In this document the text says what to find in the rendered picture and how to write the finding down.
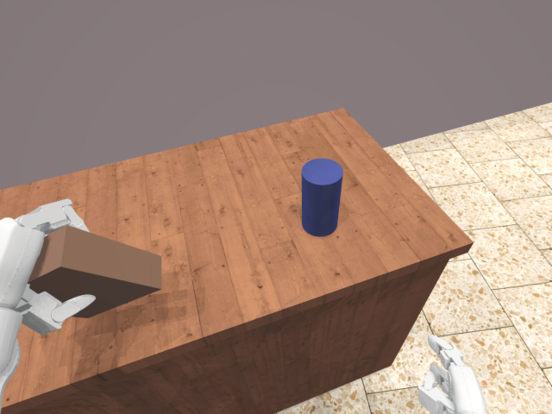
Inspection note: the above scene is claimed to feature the right robot hand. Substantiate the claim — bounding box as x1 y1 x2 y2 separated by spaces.
418 335 488 414

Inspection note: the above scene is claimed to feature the left robot hand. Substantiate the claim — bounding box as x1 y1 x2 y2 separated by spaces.
0 199 96 335

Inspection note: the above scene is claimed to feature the sponge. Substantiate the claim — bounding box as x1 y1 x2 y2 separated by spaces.
28 225 162 318

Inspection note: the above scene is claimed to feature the table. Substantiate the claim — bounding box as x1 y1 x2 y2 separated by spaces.
0 108 474 414

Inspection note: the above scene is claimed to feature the left robot forearm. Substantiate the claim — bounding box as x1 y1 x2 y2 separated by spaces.
0 307 23 414

